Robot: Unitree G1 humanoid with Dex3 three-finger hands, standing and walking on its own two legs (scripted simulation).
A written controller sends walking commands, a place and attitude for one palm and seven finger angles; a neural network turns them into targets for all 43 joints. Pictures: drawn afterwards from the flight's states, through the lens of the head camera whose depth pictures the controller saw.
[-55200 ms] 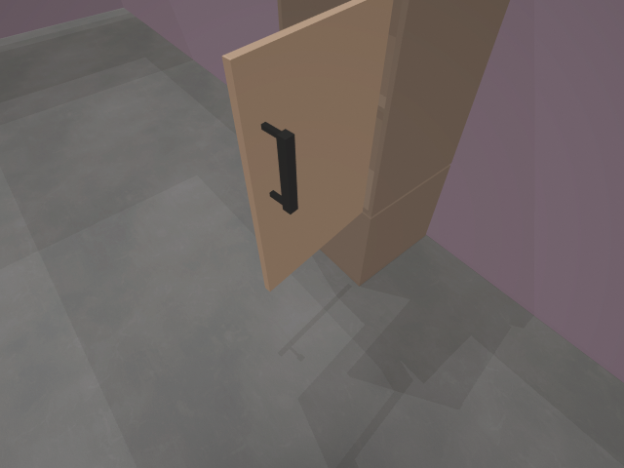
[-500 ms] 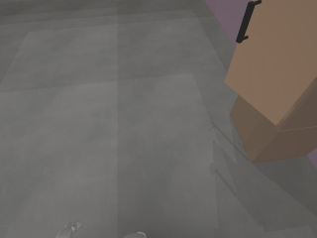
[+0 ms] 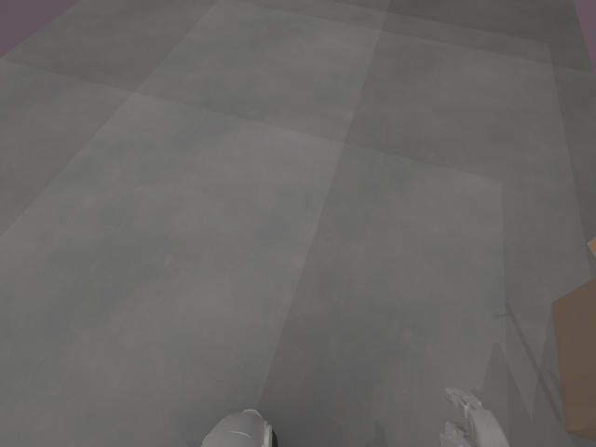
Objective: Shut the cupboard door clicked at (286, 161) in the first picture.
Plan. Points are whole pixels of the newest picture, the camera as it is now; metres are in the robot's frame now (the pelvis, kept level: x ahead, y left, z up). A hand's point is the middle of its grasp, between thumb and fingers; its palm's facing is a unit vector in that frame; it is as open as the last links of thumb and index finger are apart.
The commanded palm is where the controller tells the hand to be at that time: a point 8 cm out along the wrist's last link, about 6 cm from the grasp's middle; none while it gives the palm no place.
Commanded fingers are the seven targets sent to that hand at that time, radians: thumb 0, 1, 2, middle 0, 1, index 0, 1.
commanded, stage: walk to a spot facing it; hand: left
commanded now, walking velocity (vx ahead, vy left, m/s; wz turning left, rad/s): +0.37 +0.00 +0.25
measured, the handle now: out of the picture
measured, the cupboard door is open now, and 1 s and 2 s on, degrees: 23 23 23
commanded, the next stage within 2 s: turn to face it in 0.36 s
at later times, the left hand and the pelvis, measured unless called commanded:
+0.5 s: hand (228, 284) +0.37 +0.16 -0.13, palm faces +0.02 -0.98 -0.19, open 7.4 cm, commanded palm none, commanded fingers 0.00 0.90 0.90 -0.20 -0.30 -0.20 -0.30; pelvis +0.23 -0.02 +0.01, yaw +6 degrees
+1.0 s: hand (201, 288) +0.36 +0.21 -0.16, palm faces +0.01 -0.99 -0.17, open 7.4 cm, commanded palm none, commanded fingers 0.00 0.90 0.90 -0.20 -0.30 -0.20 -0.30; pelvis +0.33 +0.02 +0.02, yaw -7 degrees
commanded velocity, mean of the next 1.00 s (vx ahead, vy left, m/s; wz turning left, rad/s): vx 0.14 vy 0.00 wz -0.26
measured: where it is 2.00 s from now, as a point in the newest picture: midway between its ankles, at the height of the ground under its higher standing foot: (295, 375)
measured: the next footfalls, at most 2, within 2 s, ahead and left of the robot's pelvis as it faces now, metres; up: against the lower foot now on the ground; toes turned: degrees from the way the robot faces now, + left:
right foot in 0.46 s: +0.35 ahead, -0.11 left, +0.00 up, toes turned +0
left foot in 0.88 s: +0.41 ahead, +0.11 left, +0.00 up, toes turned +0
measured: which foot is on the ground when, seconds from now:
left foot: down 0.00-0.48, up 0.50-0.86, down 0.88-1.00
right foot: up 0.00-0.44, down 0.46-0.90, up 0.92-1.00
